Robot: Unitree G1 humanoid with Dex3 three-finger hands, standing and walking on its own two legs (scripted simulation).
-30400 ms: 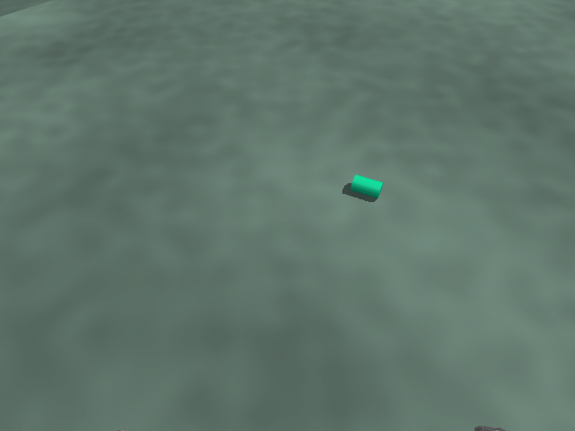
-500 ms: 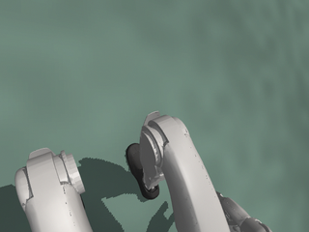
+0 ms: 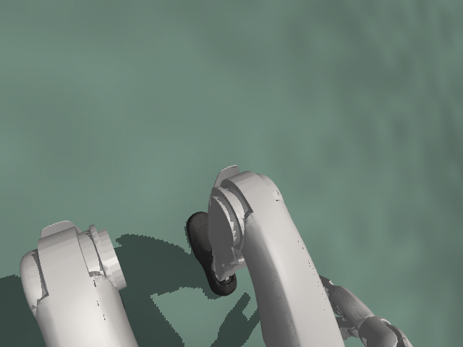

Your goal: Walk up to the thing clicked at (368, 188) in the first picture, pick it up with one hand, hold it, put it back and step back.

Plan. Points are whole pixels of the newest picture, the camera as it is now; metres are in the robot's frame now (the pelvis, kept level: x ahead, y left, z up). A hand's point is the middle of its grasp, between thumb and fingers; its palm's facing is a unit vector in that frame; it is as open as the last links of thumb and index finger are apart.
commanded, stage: withdraw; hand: left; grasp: from above
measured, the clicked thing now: out of the picture +0.47 +0.33 -0.27
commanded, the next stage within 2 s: home in 0.92 s
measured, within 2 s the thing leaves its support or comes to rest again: neither
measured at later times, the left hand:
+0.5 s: hand out of the picture +0.47 +0.37 -0.11, palm faces -0.35 -0.06 -0.93, open 14.0 cm
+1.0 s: hand out of the picture +0.44 +0.34 -0.12, palm faces -0.49 -0.09 -0.87, open 13.7 cm
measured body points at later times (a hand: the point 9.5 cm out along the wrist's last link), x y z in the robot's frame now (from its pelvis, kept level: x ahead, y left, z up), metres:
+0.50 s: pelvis +0.01 +0.00 +0.03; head +0.24 +0.10 +0.40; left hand +0.48 +0.37 -0.06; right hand +0.08 -0.26 -0.06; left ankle +0.06 +0.12 -0.28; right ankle +0.13 -0.12 -0.28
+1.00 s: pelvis -0.01 -0.01 +0.04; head +0.23 +0.10 +0.41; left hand +0.46 +0.34 -0.07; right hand +0.06 -0.28 -0.05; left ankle +0.06 +0.12 -0.28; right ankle +0.13 -0.12 -0.28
